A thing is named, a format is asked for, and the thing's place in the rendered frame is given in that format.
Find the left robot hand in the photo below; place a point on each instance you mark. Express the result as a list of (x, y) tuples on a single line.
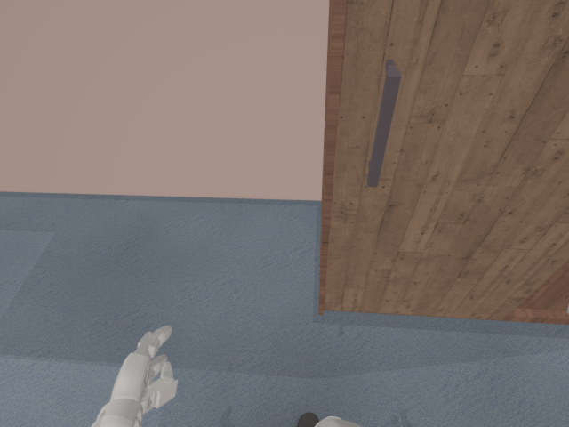
[(136, 376)]

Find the handle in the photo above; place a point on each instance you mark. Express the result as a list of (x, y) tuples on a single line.
[(388, 102)]

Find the wardrobe door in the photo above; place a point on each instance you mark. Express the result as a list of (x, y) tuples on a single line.
[(553, 294), (471, 212)]

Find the left robot forearm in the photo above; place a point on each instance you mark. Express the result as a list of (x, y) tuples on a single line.
[(120, 413)]

